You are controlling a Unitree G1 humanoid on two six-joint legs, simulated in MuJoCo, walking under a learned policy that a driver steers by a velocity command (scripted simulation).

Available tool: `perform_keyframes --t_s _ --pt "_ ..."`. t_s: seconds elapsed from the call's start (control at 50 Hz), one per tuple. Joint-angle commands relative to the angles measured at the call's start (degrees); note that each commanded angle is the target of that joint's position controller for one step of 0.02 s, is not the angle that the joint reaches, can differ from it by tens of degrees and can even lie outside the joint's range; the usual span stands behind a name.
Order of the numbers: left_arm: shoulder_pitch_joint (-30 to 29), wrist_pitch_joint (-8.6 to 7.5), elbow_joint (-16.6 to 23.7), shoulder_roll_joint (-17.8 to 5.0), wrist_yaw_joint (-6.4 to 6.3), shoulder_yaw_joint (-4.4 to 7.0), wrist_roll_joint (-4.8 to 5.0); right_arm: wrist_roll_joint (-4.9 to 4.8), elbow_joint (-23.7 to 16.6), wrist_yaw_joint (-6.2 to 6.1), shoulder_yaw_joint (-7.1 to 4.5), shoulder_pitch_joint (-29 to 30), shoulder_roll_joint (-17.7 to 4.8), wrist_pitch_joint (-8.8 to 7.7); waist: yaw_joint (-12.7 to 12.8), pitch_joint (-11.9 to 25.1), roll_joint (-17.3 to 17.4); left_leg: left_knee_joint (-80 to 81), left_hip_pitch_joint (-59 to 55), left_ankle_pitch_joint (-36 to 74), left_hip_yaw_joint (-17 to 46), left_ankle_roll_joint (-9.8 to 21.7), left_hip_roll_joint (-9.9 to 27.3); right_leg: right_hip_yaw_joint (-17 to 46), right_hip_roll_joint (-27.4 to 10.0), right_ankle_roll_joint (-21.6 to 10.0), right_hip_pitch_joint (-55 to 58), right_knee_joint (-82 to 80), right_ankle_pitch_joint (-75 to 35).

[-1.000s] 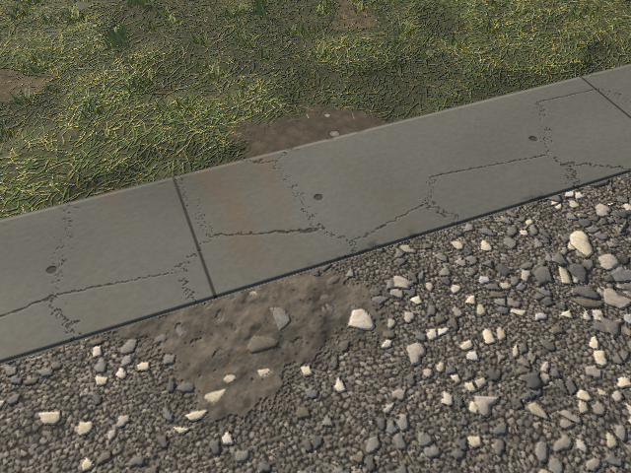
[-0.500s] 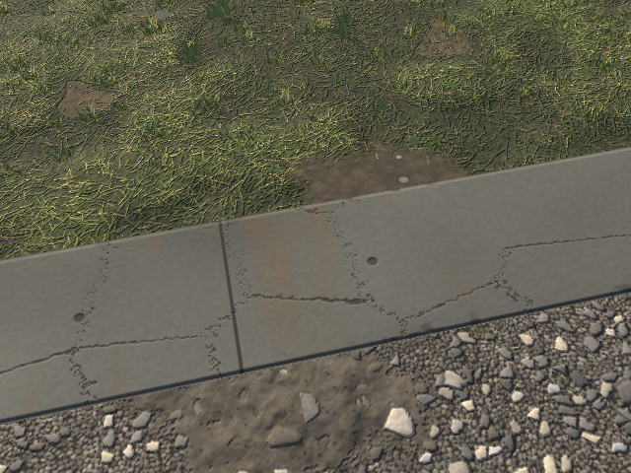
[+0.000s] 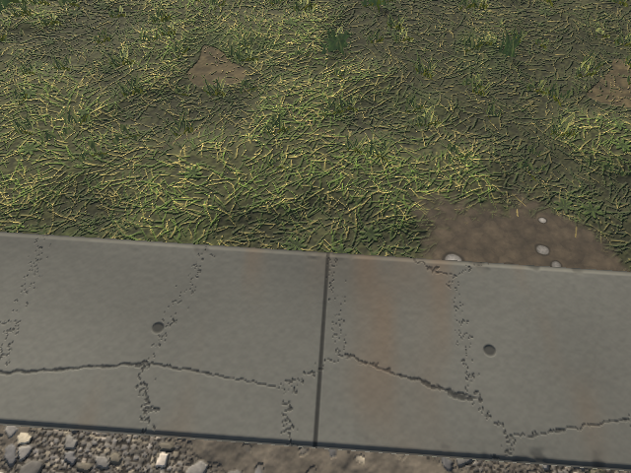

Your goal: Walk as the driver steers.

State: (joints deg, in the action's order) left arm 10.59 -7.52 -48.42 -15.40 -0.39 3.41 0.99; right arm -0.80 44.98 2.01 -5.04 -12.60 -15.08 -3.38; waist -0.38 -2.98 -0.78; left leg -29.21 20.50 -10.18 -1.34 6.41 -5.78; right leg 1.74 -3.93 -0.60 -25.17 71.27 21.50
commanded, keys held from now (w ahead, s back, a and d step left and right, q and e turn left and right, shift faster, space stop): w+q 0.16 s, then w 0.76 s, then w+e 0.08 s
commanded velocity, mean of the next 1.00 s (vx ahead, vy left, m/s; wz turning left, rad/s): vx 0.50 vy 0.00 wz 0.22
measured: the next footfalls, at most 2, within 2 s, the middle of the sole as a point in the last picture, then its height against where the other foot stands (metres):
right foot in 0.36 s outside the picture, level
left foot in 0.88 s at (241, 399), level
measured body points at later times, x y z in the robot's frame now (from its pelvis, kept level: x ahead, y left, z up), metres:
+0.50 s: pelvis +0.29 -0.04 +0.00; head +0.31 -0.04 +0.45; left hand +0.38 +0.24 -0.10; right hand +0.41 -0.29 -0.12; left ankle +0.16 +0.07 -0.64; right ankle +0.36 -0.12 -0.73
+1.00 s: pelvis +0.52 +0.07 +0.00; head +0.55 +0.09 +0.45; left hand +0.51 +0.35 -0.13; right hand +0.74 -0.15 -0.09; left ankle +0.57 +0.17 -0.73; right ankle +0.44 -0.10 -0.64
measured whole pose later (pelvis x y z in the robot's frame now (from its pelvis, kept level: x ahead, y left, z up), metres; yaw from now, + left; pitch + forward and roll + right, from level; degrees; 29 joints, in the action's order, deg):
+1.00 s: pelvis +0.52 +0.07 +0.00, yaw +11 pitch +2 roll -1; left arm 19.4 -4.0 -49.3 -16.6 0.4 2.8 1.8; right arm -0.2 41.2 1.7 -2.7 -8.7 -14.3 -5.0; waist 1.7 -0.7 -1.5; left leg -29.6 22.0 -9.9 -2.6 3.0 -1.0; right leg 2.7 -0.8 -2.1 -20.8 64.3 24.3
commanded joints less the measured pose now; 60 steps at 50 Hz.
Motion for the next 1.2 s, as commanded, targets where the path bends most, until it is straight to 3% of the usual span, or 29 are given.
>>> perform_keyframes --t_s 0.02,0.08,0.16,0.26,0.32,0.34,0.36,0.38,0.4,0.42,0.44,0.46,0.48,0.5,0.56,0.7,0.78,0.84,0.88,0.9,0.92,0.94,0.96,0.98,1.0,1.04,1.1,1.14,1.2 --pt "1.7 0.18 4.5 -6.5 -0.16 2.0 -1.2 0.05 -4.8 -0.69 -1.02 0.8 -5.7 -1.38 2.1 6.7 0.8 16.1 -11.7 14.0 22.1 11.6 15.8 3.1 -3.8 0.9 -10.3 -5.7 -4.0" --pt "-3.4 1.22 6.8 -4.5 -0.57 1.47 -2.09 -0.14 -4.3 -1.94 -1.64 -2.3 -8.3 -1.48 1.2 4.4 1.4 17.0 -7.5 18.5 17.6 11.0 13.7 1.2 -2.4 3.4 -11.3 -15.6 -11.1" --pt "-12.0 0.93 9.5 -2.7 0.01 0.63 -1.54 -0.57 -3.8 -2.76 -1.64 -6.2 -8.3 -0.72 -2.4 3.1 4.8 15.5 -6.5 12.3 15.3 7.3 10.2 0.6 1.4 3.5 -8.5 -33.3 -24.8" --pt "-16.7 -0.22 11.7 -3.9 1.72 0.51 -0.91 -0.54 -1.8 -2.85 -1.08 -10.5 -7.2 -0.47 -5.0 2.6 6.3 11.4 -13.7 9.0 19.1 6.2 13.9 0.8 2.5 1.3 -7.3 -41.6 -26.6" --pt "-14.3 -0.96 11.7 -5.7 2.13 1.12 -0.85 -0.21 -1.5 -3.13 -1.3 -10.2 -8.1 0.08 -3.1 2.8 8.3 7.2 -18.8 15.9 22.0 5.1 16.1 -0.2 3.3 -1.4 -4.6 -44.1 -18.9" --pt "-9.8 -1.19 10.6 -6.7 1.97 1.69 -1.04 -0.22 -1.8 -3.12 -1.21 -9.0 -8.1 0.22 -0.5 4.6 8.5 3.3 -18.9 23.8 21.1 4.2 14.6 -1.7 4.6 -2.8 1.5 -46.5 -18.9" --pt "-2.7 -1.41 9.0 -8.6 1.72 2.55 -1.66 0.05 -2.5 -2.89 -0.64 -7.7 -6.8 0.18 2.9 9.9 7.5 -5.5 -16.3 28.5 18.8 2.7 11.6 0.1 2.4 -5.3 12.9 -45.7 -21.4" --pt "7.2 -1.33 7.9 -12.0 1.47 3.37 -2.2 1.11 -3.7 -2.79 0.4 -8.5 -4.6 -0.07 6.1 18.5 0.7 -22.0 -6.1 16.5 14.9 0.4 7.4 10.8 -7.3 -10.0 29.9 -43.1 -23.9" --pt "13.0 -0.64 4.8 -14.3 2.09 4.33 -1.84 -0.84 -3.0 -2.66 1.35 -17.2 -1.1 -0.75 3.4 24.2 -18.1 -39.9 14.8 -18.9 10.4 -3.6 -0.7 36.2 -18.2 -18.8 46.8 -49.3 -10.7" --pt "12.9 -0.41 5.0 -9.0 2.33 2.98 -0.11 -1.47 -2.2 -2.62 0.75 -14.9 -6.1 -1.13 4.9 19.3 -12.1 -46.5 22.7 -22.1 13.9 -3.4 2.3 41.4 -18.3 -17.2 44.9 -53.3 2.2" --pt "9.0 0.02 5.7 -6.3 2.08 2.17 0.03 -1.48 -3.6 -2.48 0.17 -7.9 -8.3 -1.26 5.5 10.8 -6.0 -47.5 25.4 -16.7 12.5 -3.3 4.7 33.2 -16.3 -14.7 37.1 -54.5 2.3" --pt "5.2 0.55 6.5 -5.8 2.0 1.6 -0.62 -0.69 -4.7 -2.46 0.36 -4.0 -7.7 -1.36 4.0 6.6 -1.3 -45.4 23.7 -12.2 9.6 -3.5 7.4 26.7 -14.0 -13.6 29.0 -55.8 -3.5" --pt "3.3 0.75 6.5 -4.9 2.1 1.23 -1.06 0.23 -5.2 -2.39 0.24 -2.3 -6.9 -1.5 2.6 3.9 -0.2 -41.6 22.2 -9.4 8.5 -3.7 9.2 22.7 -11.8 -13.3 23.5 -57.4 -9.0" --pt "2.6 0.63 6.5 -4.4 2.1 0.9 -1.58 0.35 -5.2 -2.28 0.15 -3.2 -6.1 -1.39 1.0 4.0 -1.8 -39.0 19.1 -7.8 8.1 -3.9 10.9 19.5 -10.1 -12.7 20.2 -58.5 -12.9" --pt "3.8 0.3 5.3 -5.3 2.04 1.09 -1.06 0.25 -5.0 -2.34 0.65 -3.8 -3.6 -0.81 0.2 4.3 -4.1 -32.4 17.0 -6.1 5.7 -5.1 11.9 13.2 -8.2 -13.5 17.1 -61.1 -20.9" --pt "9.0 1.74 2.7 -8.6 1.06 1.79 0.05 0.27 -7.9 -1.66 1.87 8.5 -1.6 -1.37 4.0 2.2 -3.3 -9.0 14.7 11.7 2.7 -6.3 10.7 4.4 -6.2 -11.2 17.7 -62.3 -24.7" --pt "12.4 2.73 0.8 -9.1 1.01 1.76 0.46 -0.39 -10.1 -0.52 1.82 14.1 -2.4 -1.62 5.4 0.4 -3.8 -3.4 14.2 10.4 2.1 -5.1 9.2 5.5 -9.0 -10.8 22.0 -60.0 -23.7" --pt "11.5 3.66 0.4 -10.7 0.59 2.23 0.62 -0.3 -10.2 0.12 1.12 12.1 -4.4 -2.12 2.8 1.5 -4.7 0.2 8.6 5.4 1.2 -2.9 7.7 5.9 -10.6 -9.2 25.1 -55.6 -29.7" --pt "10.2 4.13 0.8 -9.3 0.21 1.57 0.51 0.35 -6.3 -0.48 -1.06 -1.1 -8.4 -2.2 -3.8 9.7 -3.1 2.1 -11.1 6.7 0.2 0.1 6.7 1.4 -5.9 -6.4 21.1 -39.7 -40.9" --pt "10.2 3.96 2.6 -5.8 0.04 0.14 -1.05 1.06 -4.5 -1.16 -2.23 -12.2 -13.2 -2.01 -7.5 18.9 5.0 0.9 -28.0 8.7 14.5 4.6 19.2 -2.0 -2.0 -3.8 9.2 -20.0 -24.2" --pt "17.1 2.72 3.1 -0.5 0.42 -1.33 -0.42 0.93 -3.6 -0.63 -2.46 -13.3 -15.8 -1.74 -3.6 23.6 19.0 7.6 -42.2 -3.0 39.4 12.8 28.9 -0.1 6.9 -1.2 -12.2 -3.5 11.1" --pt "13.8 1.97 2.4 -6.6 0.69 0.04 0.84 0.25 -3.9 -0.52 -1.16 -12.8 -10.3 -1.67 -5.8 19.5 12.0 10.7 -38.9 -11.1 40.0 10.7 28.0 5.8 3.9 -1.8 -18.9 2.4 11.8" --pt "8.9 1.71 4.0 -8.6 0.89 0.74 1.71 0.17 -4.2 -0.62 -0.38 -9.4 -8.2 -1.75 -5.3 12.2 8.8 11.8 -31.7 -9.6 31.5 8.3 26.4 5.1 1.7 -2.5 -21.0 2.5 6.3" --pt "6.8 1.93 4.3 -8.0 0.68 0.74 1.37 0.59 -4.7 -0.5 0.16 -5.2 -6.9 -1.83 -3.3 8.6 4.9 13.4 -24.2 -4.9 25.3 6.8 23.9 4.0 -0.8 -2.2 -18.5 -0.1 1.1" --pt "6.1 2.44 4.3 -7.5 0.59 1.06 0.66 0.97 -4.8 -0.32 0.57 -2.3 -5.3 -2.12 -1.7 5.7 4.7 15.4 -18.6 -1.5 20.7 6.1 21.7 4.2 -2.2 -1.8 -16.5 -3.1 -2.5" --pt "9.0 4.03 3.4 -5.7 0.66 1.2 0.86 1.42 -4.0 -0.29 0.64 -0.4 -4.1 -3.04 0.8 4.7 7.0 18.8 -12.6 2.7 14.6 5.4 19.7 4.8 -3.5 -1.0 -11.3 -5.3 -6.4" --pt "7.0 5.33 4.2 -4.7 0.27 1.43 0.76 2.03 -2.1 -0.82 0.08 -1.0 -5.5 -3.87 1.2 2.0 4.7 20.7 -10.5 14.0 7.7 5.5 19.6 6.3 -2.7 0.4 -13.6 -9.0 -12.0" --pt "5.7 5.25 5.0 -4.0 0.23 1.42 -0.07 2.28 -1.1 -1.58 -0.04 -0.8 -6.0 -3.66 1.7 1.6 4.2 18.9 -10.9 28.6 1.8 4.6 18.8 6.0 -1.5 1.1 -13.7 -14.9 -16.9" --pt "-0.2 4.8 7.7 -2.1 1.36 0.71 -0.85 1.75 -0.8 -3.07 -0.11 0.2 -7.2 -2.63 0.2 1.7 4.2 16.9 -9.4 34.5 -5.6 2.0 16.1 0.6 -0.4 0.6 -8.6 -27.4 -27.1"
